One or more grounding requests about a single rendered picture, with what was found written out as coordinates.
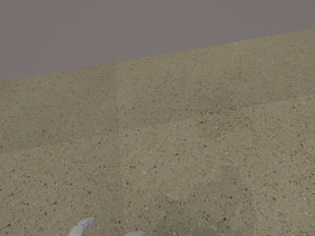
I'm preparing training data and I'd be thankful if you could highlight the left robot hand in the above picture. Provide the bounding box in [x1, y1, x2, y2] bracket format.
[68, 217, 95, 236]

